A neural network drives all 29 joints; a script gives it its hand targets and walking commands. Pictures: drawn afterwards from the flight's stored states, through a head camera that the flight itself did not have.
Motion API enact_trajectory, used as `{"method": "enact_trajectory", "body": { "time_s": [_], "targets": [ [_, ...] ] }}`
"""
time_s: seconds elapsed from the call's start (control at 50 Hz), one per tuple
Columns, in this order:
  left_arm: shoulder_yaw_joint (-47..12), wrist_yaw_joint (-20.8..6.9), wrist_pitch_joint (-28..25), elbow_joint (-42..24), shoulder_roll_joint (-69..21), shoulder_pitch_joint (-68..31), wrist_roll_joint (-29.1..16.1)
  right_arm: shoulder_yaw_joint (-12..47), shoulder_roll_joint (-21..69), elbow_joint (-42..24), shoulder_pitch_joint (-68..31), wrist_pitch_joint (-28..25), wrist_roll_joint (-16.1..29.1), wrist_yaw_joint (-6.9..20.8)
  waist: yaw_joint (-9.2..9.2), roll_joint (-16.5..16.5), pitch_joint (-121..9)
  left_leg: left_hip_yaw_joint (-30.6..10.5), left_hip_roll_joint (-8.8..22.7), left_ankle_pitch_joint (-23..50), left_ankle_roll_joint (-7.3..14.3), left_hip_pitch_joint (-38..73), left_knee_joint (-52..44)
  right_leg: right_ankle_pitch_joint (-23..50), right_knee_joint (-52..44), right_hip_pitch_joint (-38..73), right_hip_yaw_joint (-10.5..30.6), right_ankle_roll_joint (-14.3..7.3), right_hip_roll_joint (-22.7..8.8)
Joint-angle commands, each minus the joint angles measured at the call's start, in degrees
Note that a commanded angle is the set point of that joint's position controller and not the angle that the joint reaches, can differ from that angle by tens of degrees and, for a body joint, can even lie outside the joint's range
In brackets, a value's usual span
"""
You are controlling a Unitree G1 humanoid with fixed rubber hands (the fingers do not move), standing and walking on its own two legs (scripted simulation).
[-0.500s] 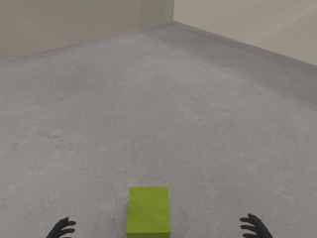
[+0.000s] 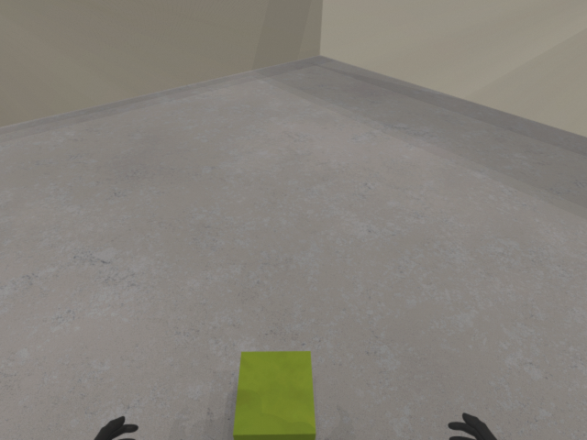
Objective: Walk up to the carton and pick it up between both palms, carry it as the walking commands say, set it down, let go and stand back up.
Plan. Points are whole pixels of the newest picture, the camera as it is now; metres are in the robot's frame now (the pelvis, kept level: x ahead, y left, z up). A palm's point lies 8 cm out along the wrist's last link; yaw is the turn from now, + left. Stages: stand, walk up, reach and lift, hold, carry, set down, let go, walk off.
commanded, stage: stand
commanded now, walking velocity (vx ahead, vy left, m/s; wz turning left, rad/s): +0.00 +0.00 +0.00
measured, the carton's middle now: (275, 402) +0.49 +0.05 -0.67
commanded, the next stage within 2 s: none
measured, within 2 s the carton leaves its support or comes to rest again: neither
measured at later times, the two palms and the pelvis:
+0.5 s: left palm out of the picture +0.09 +0.29 -0.08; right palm out of the picture +0.09 -0.27 -0.09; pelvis -0.02 +0.00 +0.00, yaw +0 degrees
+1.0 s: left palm out of the picture +0.07 +0.28 -0.09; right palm out of the picture +0.07 -0.27 -0.11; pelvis -0.03 -0.01 +0.00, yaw +0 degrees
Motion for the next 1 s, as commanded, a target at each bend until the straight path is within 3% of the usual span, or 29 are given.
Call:
{"method": "enact_trajectory", "body": {
  "time_s": [0.0, 0.02, 0.08, 0.1, 0.18, 0.22, 0.24, 0.26, 0.3, 0.32, 0.38, 0.42, 0.44, 0.46, 0.48, 0.52, 0.54, 0.66, 0.68, 0.74, 0.76, 0.8, 0.82, 0.84, 0.86, 0.88, 0.9, 0.98],
  "targets": [
    [2.6, 1.9, -2.7, -3.2, 10.3, -4.2, 2.0, -2.0, -13.8, -4.0, -4.6, -3.4, -0.2, -1.3, -0.55, 6.0, -0.3, -8.7, 7.6, 13.6, 3.0, 0.8, -10.0, 12.4, -13.5, -4.1, 11.1, 0.0, -7.8],
    [2.6, 1.9, -2.9, -2.9, 10.0, -4.0, 1.9, -2.0, -13.4, -3.8, -4.5, -3.5, -0.1, -1.2, -0.07, 4.5, -1.7, -9.1, 7.5, 12.2, 3.0, 0.9, -9.8, 10.9, -13.4, -3.5, 11.1, -0.2, -7.8],
    [3.0, 1.9, -2.9, -2.1, 11.3, -4.6, 2.1, -1.9, -13.7, -2.9, -4.3, -3.5, 0.0, -1.2, -0.39, 4.2, 1.2, -9.2, 7.2, 9.9, 3.3, -0.3, -9.9, 8.5, -15.2, -5.0, 12.4, -0.5, -8.3],
    [3.0, 1.9, -3.0, -2.0, 11.4, -3.9, 2.1, -1.9, -13.7, -2.9, -3.9, -3.4, -0.1, -1.2, -0.39, 6.0, 0.9, -9.3, 7.2, 8.6, 3.5, 0.1, -10.3, 7.9, -15.1, -5.1, 12.3, -0.4, -8.0],
    [2.7, 1.8, -3.2, -0.9, 12.0, -4.2, 2.2, -1.9, -14.0, -1.6, -4.3, -3.4, -0.3, -1.3, -0.47, 5.0, 3.4, -9.9, 7.3, 6.6, 3.4, -0.9, -12.1, 5.7, -15.4, -6.0, 12.2, -0.2, -7.6],
    [2.7, 1.7, -3.0, 0.1, 11.3, -2.9, 2.2, -2.4, -15.0, -1.4, -4.8, -3.8, -0.2, -1.0, -0.01, 6.5, 4.9, -10.0, 7.5, 4.7, 3.6, -1.9, -12.0, 4.4, -16.2, -6.1, 12.2, -0.4, -7.6],
    [2.7, 1.8, -3.1, -0.2, 11.1, -4.7, 2.3, -2.2, -14.2, -1.1, -5.2, -3.9, -0.2, -0.8, -0.15, 4.5, 5.4, -9.8, 7.1, 5.2, 3.4, -2.0, -11.9, 4.1, -16.4, -6.9, 12.6, -0.5, -7.9],
    [2.7, 1.8, -3.0, -0.3, 11.7, -4.0, 2.2, -2.4, -14.6, -0.7, -4.8, -3.7, 0.1, -0.7, -0.44, 5.9, 4.8, -9.5, 7.0, 5.6, 3.5, -1.7, -11.3, 4.1, -16.7, -6.5, 13.5, -0.8, -8.1],
    [2.9, 1.8, -3.3, 0.7, 12.5, -3.5, 2.1, -2.3, -15.4, 0.1, -4.9, -3.3, 0.0, -0.8, -0.13, 5.3, 6.1, -9.7, 6.6, 4.4, 3.6, -1.9, -11.6, 3.0, -18.2, -7.7, 14.6, -0.7, -9.1],
    [2.6, 1.9, -3.1, 0.7, 12.6, -5.0, 2.3, -2.3, -14.1, 0.0, -4.4, -3.4, 0.2, -1.0, -1.18, 3.6, 5.9, -9.5, 6.8, 5.1, 3.5, -1.3, -11.0, 1.9, -18.3, -7.9, 14.5, -0.8, -9.0],
    [2.3, 1.8, -3.1, 2.0, 12.1, -4.9, 2.4, -2.1, -14.5, 0.8, -5.3, -3.7, -0.2, -0.9, -0.75, 6.8, 5.8, -10.8, 7.4, 4.0, 3.8, -1.0, -12.5, 1.6, -17.3, -8.1, 13.8, -0.8, -8.5],
    [2.5, 1.8, -3.1, 2.0, 11.7, -4.6, 2.2, -2.4, -15.6, 1.6, -6.3, -3.7, -0.2, -0.8, 0.23, 5.6, 5.1, -10.9, 7.9, 1.8, 3.9, -2.5, -13.9, 0.7, -17.6, -6.5, 12.6, -0.5, -8.0],
    [2.4, 1.7, -3.1, 2.1, 11.9, -4.6, 2.0, -2.3, -15.2, 1.5, -5.8, -3.7, -0.1, -0.8, 0.09, 6.5, 9.1, -10.4, 7.4, 2.9, 4.0, -3.9, -13.0, 1.0, -18.4, -8.1, 13.7, -0.8, -8.3],
    [2.4, 1.8, -3.3, 2.6, 12.2, -5.6, 2.3, -2.3, -15.1, 1.8, -6.2, -3.7, 0.2, -0.8, -0.22, 5.1, 9.5, -10.4, 7.2, 3.1, 3.6, -4.3, -12.7, 1.8, -18.2, -8.0, 14.1, -0.8, -8.4],
    [2.3, 1.7, -3.2, 2.9, 11.9, -4.8, 2.1, -2.0, -14.8, 2.4, -5.0, -3.6, -0.2, -0.9, -0.25, 6.2, 6.7, -10.7, 7.5, 2.2, 3.8, -3.0, -13.6, 1.4, -17.9, -6.9, 13.3, -0.5, -8.2],
    [2.3, 1.8, -3.0, 3.3, 12.0, -5.6, 2.2, -2.1, -15.3, 2.6, -5.6, -3.6, 0.0, -0.9, -0.37, 5.0, 9.1, -11.0, 7.5, 0.8, 3.9, -4.1, -14.2, 0.2, -18.3, -7.6, 12.9, -0.6, -8.1],
    [2.5, 1.8, -3.2, 3.3, 12.7, -4.4, 2.3, -2.2, -15.6, 2.7, -6.4, -3.6, 0.0, -0.7, 0.40, 5.4, 9.1, -10.2, 7.0, 1.3, 3.9, -3.7, -13.3, -1.1, -19.1, -7.9, 14.1, -0.7, -8.7],
    [2.0, 2.0, -3.5, 4.9, 12.8, -6.0, 2.0, -1.9, -14.8, 4.3, -5.9, -3.9, 0.2, -0.8, -0.91, 4.1, 9.0, -10.2, 7.1, 3.8, 3.7, -2.4, -12.8, 3.5, -18.9, -7.7, 14.5, -1.0, -8.9],
    [2.4, 2.0, -3.5, 5.0, 13.2, -6.4, 2.4, -2.0, -15.2, 4.5, -6.1, -3.6, 0.2, -0.8, -0.17, 4.9, 9.1, -9.9, 7.1, 4.6, 3.7, -3.3, -12.3, 2.7, -19.1, -7.5, 14.8, -1.0, -9.5],
    [2.2, 2.2, -3.6, 5.8, 13.2, -5.8, 2.0, -2.0, -16.3, 5.8, -5.9, -3.3, 0.6, -1.0, -0.23, 5.3, 10.6, -9.9, 7.2, 7.0, 4.1, -2.8, -12.0, 5.1, -19.5, -8.1, 15.9, -0.8, -10.1],
    [2.2, 2.2, -3.7, 6.1, 14.0, -5.7, 2.2, -2.1, -15.2, 5.5, -5.9, -3.2, 0.7, -0.7, -0.08, 2.7, 9.4, -9.3, 6.8, 6.3, 3.7, -1.9, -11.3, 4.1, -20.8, -7.8, 16.1, -0.2, -10.2],
    [2.2, 2.3, -3.5, 6.5, 13.7, -6.1, 2.2, -1.8, -15.1, 6.1, -5.1, -3.1, 0.6, -0.9, -0.73, 2.3, 10.3, -8.9, 6.6, 6.1, 3.6, -2.4, -11.2, 3.2, -21.0, -8.1, 16.7, -0.1, -10.4],
    [2.1, 2.2, -3.4, 6.7, 13.2, -6.0, 2.1, -1.9, -15.7, 6.6, -6.0, -3.1, 0.3, -1.0, -0.65, 4.6, 9.1, -9.2, 6.6, 5.7, 3.9, -0.6, -11.6, 2.7, -21.2, -8.7, 16.7, -0.6, -10.7],
    [1.9, 2.1, -3.6, 6.6, 13.4, -6.6, 1.9, -1.7, -15.2, 6.4, -5.9, -3.2, 0.6, -1.1, -1.28, 3.7, 11.4, -9.2, 7.2, 7.3, 4.1, -1.8, -11.4, 3.8, -20.8, -9.5, 16.7, -0.7, -10.6],
    [2.1, 2.2, -3.8, 7.5, 13.2, -5.6, 1.8, -1.8, -15.8, 7.3, -6.2, -3.1, 0.4, -1.0, -0.29, 4.2, 10.5, -9.1, 6.9, 7.4, 4.0, -1.4, -11.5, 3.8, -21.4, -8.6, 16.9, -0.1, -10.5],
    [2.1, 2.2, -3.7, 7.5, 14.0, -6.1, 1.9, -1.9, -16.0, 7.3, -5.6, -3.0, 0.6, -1.0, -1.13, 4.5, 9.9, -9.0, 7.0, 7.1, 3.8, -1.1, -12.0, 4.8, -20.7, -8.2, 16.1, -0.2, -10.5],
    [2.0, 2.2, -3.4, 7.4, 13.7, -6.3, 1.7, -1.8, -15.9, 8.1, -5.4, -3.0, 0.6, -1.0, -0.55, 2.6, 10.5, -9.6, 7.0, 6.9, 4.0, -2.0, -12.5, 3.8, -21.0, -7.7, 16.2, -0.5, -10.2],
    [1.9, 2.2, -3.5, 8.6, 13.9, -6.4, 1.9, -1.6, -15.3, 8.7, -5.5, -3.0, 0.9, -1.0, -0.92, 3.3, 8.7, -8.8, 7.2, 7.7, 3.7, -1.1, -12.4, 5.5, -21.9, -6.0, 16.1, -0.2, -10.5]
  ]
}}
